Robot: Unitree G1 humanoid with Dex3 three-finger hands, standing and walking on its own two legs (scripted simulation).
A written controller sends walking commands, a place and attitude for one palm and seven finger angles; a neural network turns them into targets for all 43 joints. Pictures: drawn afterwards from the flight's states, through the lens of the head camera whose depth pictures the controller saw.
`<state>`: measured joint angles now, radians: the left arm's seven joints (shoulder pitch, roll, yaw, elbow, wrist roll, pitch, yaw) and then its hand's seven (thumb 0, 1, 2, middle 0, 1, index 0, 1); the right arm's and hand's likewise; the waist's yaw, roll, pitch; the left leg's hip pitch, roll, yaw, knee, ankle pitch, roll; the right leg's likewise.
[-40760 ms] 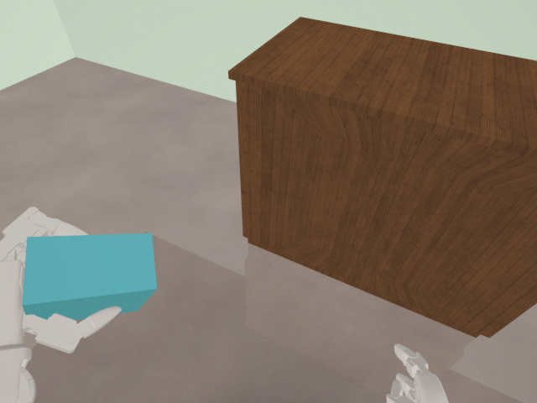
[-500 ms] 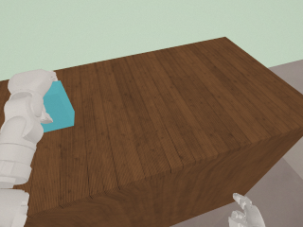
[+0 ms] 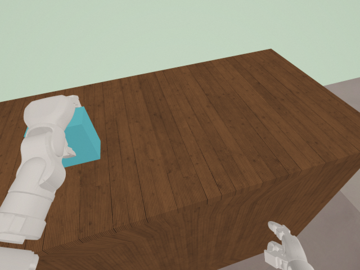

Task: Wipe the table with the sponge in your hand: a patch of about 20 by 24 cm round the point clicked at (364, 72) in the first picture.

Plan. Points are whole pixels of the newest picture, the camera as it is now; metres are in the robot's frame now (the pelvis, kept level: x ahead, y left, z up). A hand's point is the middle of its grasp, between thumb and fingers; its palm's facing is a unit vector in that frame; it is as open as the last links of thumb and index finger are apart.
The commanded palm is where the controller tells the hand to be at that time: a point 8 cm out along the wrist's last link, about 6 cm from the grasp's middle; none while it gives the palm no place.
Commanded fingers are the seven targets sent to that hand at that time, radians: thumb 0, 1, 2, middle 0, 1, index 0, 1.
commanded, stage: wipe back along the first lane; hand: left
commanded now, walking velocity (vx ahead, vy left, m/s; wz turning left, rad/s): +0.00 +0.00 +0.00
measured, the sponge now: (70, 144) +0.34 +0.31 +0.11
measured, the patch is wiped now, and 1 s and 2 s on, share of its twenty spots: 1.00 1.00 1.00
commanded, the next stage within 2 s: lift the sponge slowly off the table in 1.12 s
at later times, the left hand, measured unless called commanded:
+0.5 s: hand (62, 145) +0.30 +0.29 +0.15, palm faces +0.08 -0.03 -1.00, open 10.6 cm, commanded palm +0.25 +0.28 +0.18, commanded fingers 0.00 0.10 1.30 -1.20 -1.60 -1.20 -1.60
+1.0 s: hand (63, 161) +0.26 +0.26 +0.15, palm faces +0.16 -0.06 -0.99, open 10.6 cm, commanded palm +0.21 +0.25 +0.18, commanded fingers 0.00 0.10 1.30 -1.20 -1.60 -1.20 -1.60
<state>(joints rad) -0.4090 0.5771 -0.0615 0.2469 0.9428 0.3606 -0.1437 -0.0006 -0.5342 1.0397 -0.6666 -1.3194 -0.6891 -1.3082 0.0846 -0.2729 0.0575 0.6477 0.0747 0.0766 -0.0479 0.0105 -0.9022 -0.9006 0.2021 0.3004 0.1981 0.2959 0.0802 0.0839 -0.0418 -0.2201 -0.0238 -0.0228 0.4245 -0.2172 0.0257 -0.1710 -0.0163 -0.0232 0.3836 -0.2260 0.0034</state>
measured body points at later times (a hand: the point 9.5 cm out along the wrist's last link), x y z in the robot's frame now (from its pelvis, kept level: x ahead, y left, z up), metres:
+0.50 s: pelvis +0.00 -0.02 +0.00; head -0.01 -0.05 +0.44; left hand +0.29 +0.28 +0.20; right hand +0.23 -0.24 -0.09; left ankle +0.00 +0.10 -0.74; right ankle -0.02 -0.13 -0.74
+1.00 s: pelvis +0.00 -0.01 -0.01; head -0.02 -0.05 +0.44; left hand +0.25 +0.26 +0.20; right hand +0.24 -0.22 -0.08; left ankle +0.00 +0.10 -0.74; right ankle -0.02 -0.13 -0.74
